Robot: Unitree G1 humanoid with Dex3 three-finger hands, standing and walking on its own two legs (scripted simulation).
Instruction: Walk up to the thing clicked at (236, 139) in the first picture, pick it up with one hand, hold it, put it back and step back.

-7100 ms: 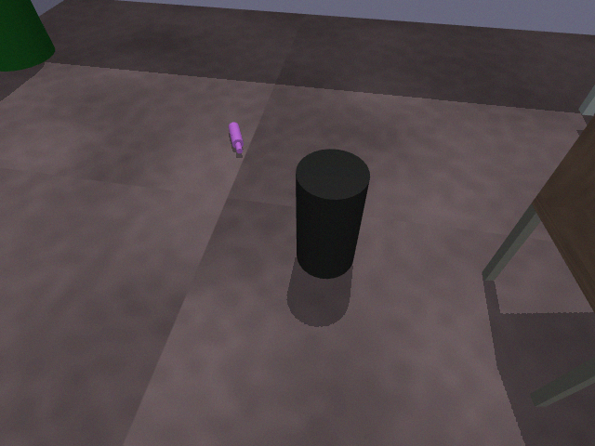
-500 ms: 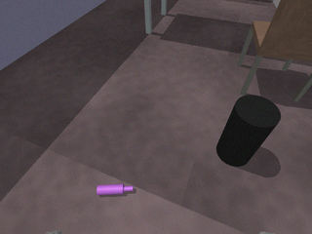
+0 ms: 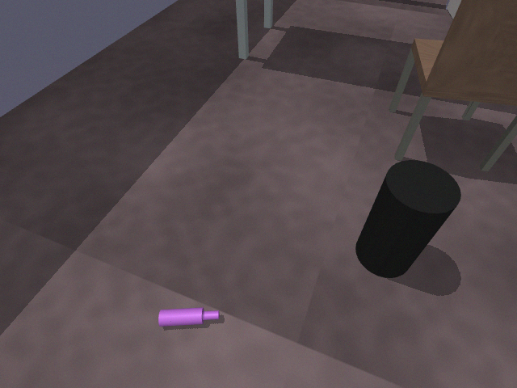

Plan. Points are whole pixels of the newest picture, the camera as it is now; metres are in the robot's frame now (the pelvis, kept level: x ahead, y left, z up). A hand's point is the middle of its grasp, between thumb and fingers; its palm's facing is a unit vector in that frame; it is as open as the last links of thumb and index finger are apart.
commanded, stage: stand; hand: left
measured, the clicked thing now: (189, 316) +0.48 +0.28 -0.75
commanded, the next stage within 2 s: none
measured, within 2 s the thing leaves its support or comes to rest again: neither
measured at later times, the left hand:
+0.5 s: hand out of the picture +0.05 +0.24 -0.15, palm faces -0.02 -0.94 -0.34, open 7.4 cm
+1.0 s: hand out of the picture +0.07 +0.23 -0.15, palm faces -0.02 -0.94 -0.34, open 7.4 cm
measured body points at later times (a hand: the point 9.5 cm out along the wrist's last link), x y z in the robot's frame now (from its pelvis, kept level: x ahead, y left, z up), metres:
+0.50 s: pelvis -0.02 -0.01 +0.00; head -0.01 -0.02 +0.45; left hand +0.05 +0.29 -0.13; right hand +0.06 -0.31 -0.13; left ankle +0.00 +0.13 -0.74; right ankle +0.00 -0.14 -0.74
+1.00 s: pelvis -0.01 -0.02 +0.00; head +0.00 -0.03 +0.45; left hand +0.07 +0.28 -0.13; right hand +0.06 -0.32 -0.14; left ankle +0.00 +0.13 -0.74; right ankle +0.00 -0.14 -0.74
